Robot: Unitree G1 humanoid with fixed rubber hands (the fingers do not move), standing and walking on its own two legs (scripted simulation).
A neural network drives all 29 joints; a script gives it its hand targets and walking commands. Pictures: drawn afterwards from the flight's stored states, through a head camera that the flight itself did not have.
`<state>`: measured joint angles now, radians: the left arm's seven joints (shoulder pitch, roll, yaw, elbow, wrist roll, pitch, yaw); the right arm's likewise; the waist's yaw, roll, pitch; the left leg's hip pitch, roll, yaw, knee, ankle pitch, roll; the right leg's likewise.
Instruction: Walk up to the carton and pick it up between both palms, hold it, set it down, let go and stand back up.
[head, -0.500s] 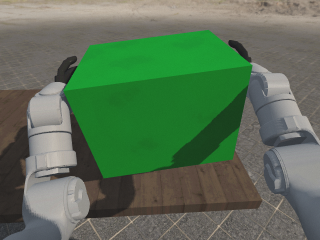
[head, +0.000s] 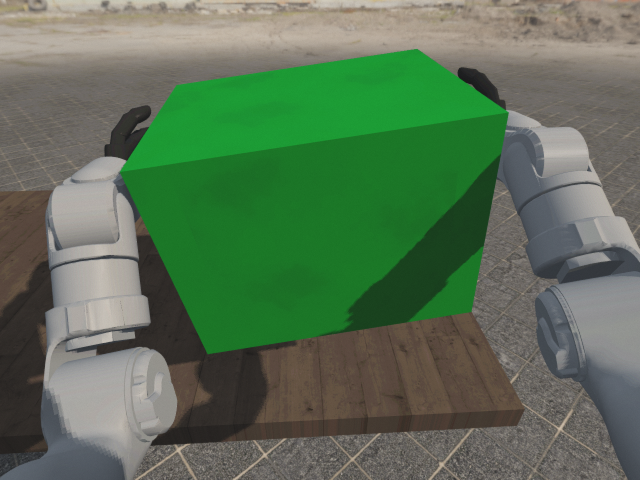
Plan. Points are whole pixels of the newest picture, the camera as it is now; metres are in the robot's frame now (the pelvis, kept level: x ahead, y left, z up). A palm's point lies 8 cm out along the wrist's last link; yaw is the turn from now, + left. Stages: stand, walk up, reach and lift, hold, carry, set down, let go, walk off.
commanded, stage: hold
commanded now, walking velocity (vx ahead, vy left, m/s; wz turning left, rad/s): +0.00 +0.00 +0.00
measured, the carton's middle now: (317, 193) +0.37 +0.00 +0.27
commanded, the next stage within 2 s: none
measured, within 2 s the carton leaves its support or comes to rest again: neither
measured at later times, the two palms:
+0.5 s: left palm (127, 171) +0.37 +0.20 +0.31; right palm (481, 129) +0.37 -0.19 +0.34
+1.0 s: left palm (126, 159) +0.37 +0.20 +0.32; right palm (485, 121) +0.37 -0.19 +0.35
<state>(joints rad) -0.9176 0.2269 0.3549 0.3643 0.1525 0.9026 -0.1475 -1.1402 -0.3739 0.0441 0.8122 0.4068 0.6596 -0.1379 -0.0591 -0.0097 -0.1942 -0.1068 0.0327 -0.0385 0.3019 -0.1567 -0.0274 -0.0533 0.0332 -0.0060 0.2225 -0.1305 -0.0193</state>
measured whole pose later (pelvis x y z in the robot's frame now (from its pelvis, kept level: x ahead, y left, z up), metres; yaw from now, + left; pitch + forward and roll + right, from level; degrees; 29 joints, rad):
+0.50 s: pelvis +0.01 +0.00 +0.00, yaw +0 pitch -3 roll -1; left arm -0.90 0.24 0.35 0.31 0.16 0.92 -0.17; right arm -1.14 -0.38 0.07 0.77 0.45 0.68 -0.16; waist -0.08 -0.01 -0.18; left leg -0.09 0.03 -0.05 0.31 -0.17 -0.03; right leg -0.03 0.04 0.00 0.21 -0.14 -0.02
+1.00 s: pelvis +0.00 +0.00 +0.00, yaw +0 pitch -1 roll -1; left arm -0.99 0.26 0.35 0.45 0.15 0.89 -0.16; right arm -1.20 -0.38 0.04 0.86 0.40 0.69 -0.14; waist -0.06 0.00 -0.21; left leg -0.13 0.03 -0.05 0.30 -0.15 -0.03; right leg -0.08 0.04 0.01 0.22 -0.13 -0.02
